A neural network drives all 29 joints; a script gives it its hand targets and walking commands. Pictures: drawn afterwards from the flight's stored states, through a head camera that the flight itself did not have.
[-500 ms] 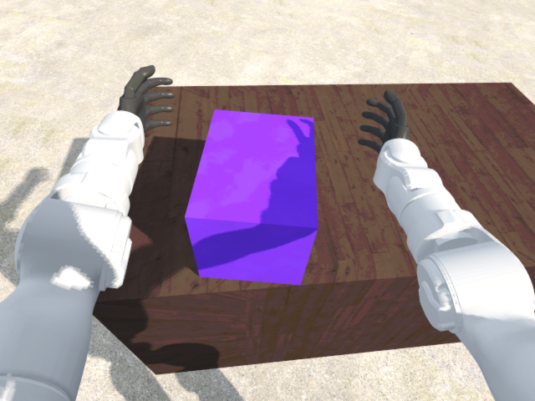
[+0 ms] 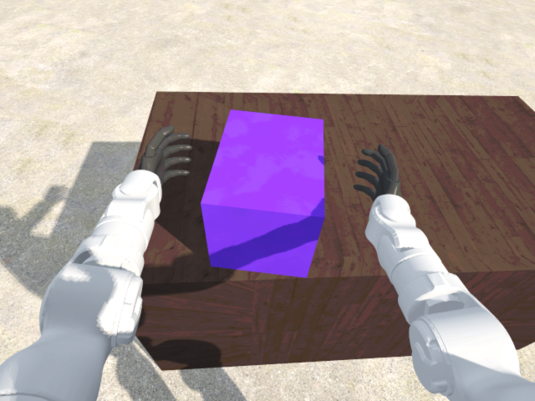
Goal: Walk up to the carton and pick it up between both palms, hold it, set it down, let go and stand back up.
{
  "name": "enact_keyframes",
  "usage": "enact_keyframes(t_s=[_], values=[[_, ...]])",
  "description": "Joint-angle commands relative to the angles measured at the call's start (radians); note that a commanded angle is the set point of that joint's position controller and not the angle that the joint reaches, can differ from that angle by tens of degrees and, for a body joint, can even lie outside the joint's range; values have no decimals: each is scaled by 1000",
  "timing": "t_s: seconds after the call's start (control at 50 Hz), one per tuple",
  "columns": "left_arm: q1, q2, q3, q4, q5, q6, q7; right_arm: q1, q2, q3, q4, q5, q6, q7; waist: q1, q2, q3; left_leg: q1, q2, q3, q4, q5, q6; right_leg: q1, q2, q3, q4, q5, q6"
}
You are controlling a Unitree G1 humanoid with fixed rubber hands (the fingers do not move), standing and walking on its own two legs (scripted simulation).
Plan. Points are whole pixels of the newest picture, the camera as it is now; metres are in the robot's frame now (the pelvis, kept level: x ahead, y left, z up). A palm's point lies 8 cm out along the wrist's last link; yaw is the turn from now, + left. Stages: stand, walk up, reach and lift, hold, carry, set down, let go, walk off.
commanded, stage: set down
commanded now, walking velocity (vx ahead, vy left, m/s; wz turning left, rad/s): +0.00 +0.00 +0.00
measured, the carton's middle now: (267, 191) +0.52 -0.01 -0.03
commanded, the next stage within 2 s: none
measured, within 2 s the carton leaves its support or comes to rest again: neither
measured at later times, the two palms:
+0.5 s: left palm (140, 226) +0.38 +0.21 +0.05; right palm (378, 251) +0.33 -0.17 +0.04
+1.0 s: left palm (122, 288) +0.30 +0.23 +0.00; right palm (377, 301) +0.26 -0.16 -0.01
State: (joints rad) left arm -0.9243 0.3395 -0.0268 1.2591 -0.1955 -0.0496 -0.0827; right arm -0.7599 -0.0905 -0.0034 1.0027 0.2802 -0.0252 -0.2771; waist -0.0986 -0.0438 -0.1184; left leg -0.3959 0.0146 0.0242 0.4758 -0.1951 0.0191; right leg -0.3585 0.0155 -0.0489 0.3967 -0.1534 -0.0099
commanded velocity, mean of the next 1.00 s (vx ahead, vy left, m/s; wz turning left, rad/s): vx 0.00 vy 0.00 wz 0.00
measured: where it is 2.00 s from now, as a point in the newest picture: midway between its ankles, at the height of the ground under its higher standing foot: outside the picture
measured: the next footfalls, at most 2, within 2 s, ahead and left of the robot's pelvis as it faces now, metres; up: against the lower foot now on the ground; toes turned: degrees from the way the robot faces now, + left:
none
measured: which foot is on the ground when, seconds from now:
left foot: down 0.00-1.00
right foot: down 0.00-1.00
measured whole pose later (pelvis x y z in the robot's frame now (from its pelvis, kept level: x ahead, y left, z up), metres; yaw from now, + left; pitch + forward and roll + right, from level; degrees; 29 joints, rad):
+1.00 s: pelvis +0.02 +0.00 +0.00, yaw +0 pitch -3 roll -2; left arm -0.15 0.29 0.02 0.65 -0.16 -0.20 -0.15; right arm -0.03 0.02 0.03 0.63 0.14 -0.36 -0.27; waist 0.01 -0.02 0.05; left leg -0.20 0.03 0.02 0.53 -0.28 0.01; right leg -0.16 0.03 -0.04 0.43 -0.22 -0.01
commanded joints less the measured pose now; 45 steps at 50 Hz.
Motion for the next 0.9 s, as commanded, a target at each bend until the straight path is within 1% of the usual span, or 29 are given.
enact_keyframes(t_s=[0.0, 0.1, 0.18, 0.28, 0.34, 0.44, 0.52, 0.62, 0.76, 0.88], values=[[-288, 103, 18, -147, 11, -50, 4, -256, -92, -1, -95, 26, -53, 7, 24, 150, -266, 260, -2, -17, -35, 112, -60, 57, 12, -14, -42, 13, -2], [-238, 78, 12, -211, -4, -83, 13, -213, -85, -24, -166, -5, -101, 17, 26, 148, -300, 278, 2, -19, -18, 110, -72, 51, 20, -20, -30, 14, -4], [-162, 70, 13, -271, -12, -100, 9, -149, -73, -38, -229, -36, -141, 16, 27, 131, -349, 300, 3, -20, 8, 170, -76, 77, 25, -14, -22, 56, -5], [-23, 79, 55, -363, 18, -94, -10, -8, -43, -14, -278, -42, -182, 4, 43, 108, -328, 321, -3, -19, 26, 277, -74, 164, 25, 3, -20, 139, 1], [65, 77, 82, -419, 43, -80, -22, 83, -22, 9, -299, -35, -199, -3, 57, 102, -261, 322, -7, -16, 17, 300, -72, 212, 20, 13, -25, 165, 4], [184, 57, 97, -518, 61, -61, -33, 201, 3, 28, -363, -39, -224, -10, 74, 114, -149, 331, -5, -10, -2, 285, -72, 230, 13, 24, -43, 140, -3], [259, 49, 92, -599, 55, -63, -37, 279, 18, 26, -432, -62, -243, -12, 75, 122, -100, 331, -1, -5, -11, 256, -72, 231, 8, 31, -52, 109, -10], [345, 59, 82, -677, 34, -90, -41, 370, 36, 17, -495, -99, -268, -8, 77, 122, -88, 316, 4, -3, -17, 213, -70, 243, 1, 41, -47, 74, -15], [486, 71, 81, -708, 24, -144, -50, 491, 64, 21, -511, -135, -309, 2, 94, 111, -68, 282, 8, -9, -15, 164, -62, 248, -10, 51, -36, 30, -21], [595, 65, 75, -723, 28, -178, -64, 577, 79, 28, -502, -145, -358, 7, 103, 106, -20, 274, 9, -18, -2, 158, -60, 219, -11, 54, -34, 11, -26]])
